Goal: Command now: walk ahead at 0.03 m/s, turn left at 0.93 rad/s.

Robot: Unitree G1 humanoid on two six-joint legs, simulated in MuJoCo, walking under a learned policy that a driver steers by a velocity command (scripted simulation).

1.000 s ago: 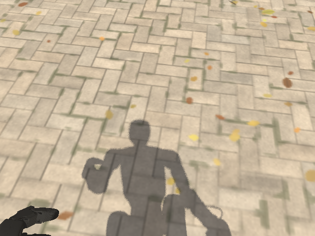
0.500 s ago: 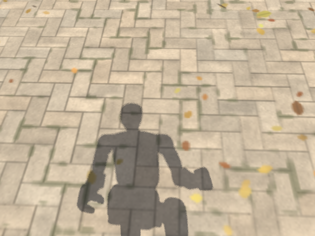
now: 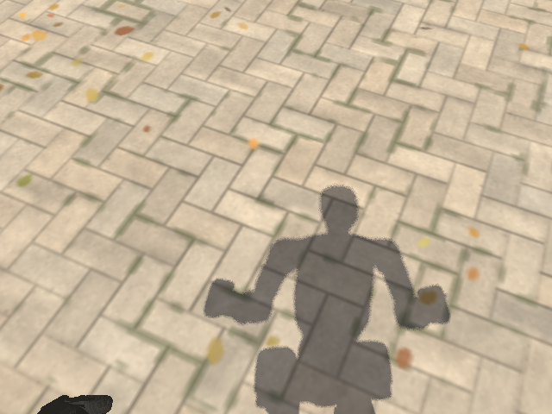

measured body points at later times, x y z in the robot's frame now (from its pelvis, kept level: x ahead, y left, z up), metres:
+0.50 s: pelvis +0.05 -0.01 +0.01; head +0.07 +0.01 +0.46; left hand +0.02 +0.31 -0.10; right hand +0.33 -0.17 -0.07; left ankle -0.02 +0.10 -0.70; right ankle +0.09 -0.15 -0.73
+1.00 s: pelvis +0.26 +0.22 -0.03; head +0.29 +0.24 +0.42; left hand +0.16 +0.54 -0.09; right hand +0.52 +0.06 -0.15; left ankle +0.02 +0.11 -0.66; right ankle +0.42 +0.23 -0.73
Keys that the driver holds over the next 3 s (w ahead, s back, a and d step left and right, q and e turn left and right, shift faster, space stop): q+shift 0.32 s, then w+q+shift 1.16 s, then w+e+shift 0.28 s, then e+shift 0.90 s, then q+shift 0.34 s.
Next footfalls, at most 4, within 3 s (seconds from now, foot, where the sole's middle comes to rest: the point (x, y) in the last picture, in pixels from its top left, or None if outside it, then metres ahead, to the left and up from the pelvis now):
0.04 right None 0.13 -0.14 -0.77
0.58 left None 0.00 0.11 -0.77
0.94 right None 0.44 0.26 -0.77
1.40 left None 0.40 0.73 -0.77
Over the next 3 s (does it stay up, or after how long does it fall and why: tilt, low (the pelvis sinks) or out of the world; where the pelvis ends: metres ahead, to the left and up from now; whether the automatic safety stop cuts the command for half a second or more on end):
stays up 0.53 1.31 0.00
